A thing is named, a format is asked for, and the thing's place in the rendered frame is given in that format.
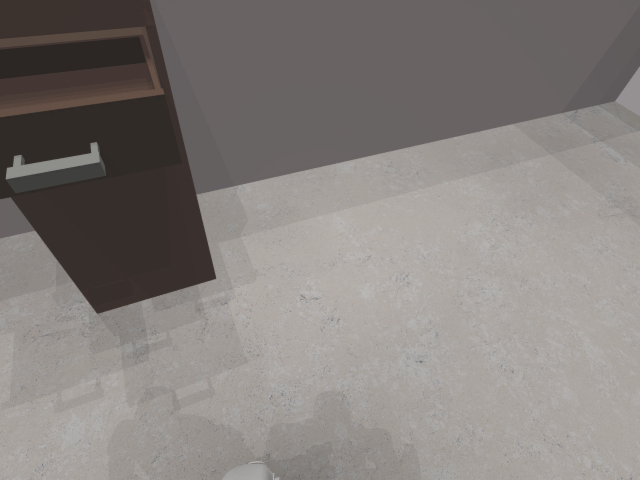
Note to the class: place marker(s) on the robot left shin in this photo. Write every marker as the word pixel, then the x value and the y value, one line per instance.
pixel 258 462

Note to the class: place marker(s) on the cabinet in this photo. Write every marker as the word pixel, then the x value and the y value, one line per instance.
pixel 127 238

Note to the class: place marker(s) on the drawer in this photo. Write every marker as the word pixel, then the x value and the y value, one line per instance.
pixel 57 98

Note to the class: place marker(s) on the handle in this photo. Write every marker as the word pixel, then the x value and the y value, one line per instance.
pixel 44 174

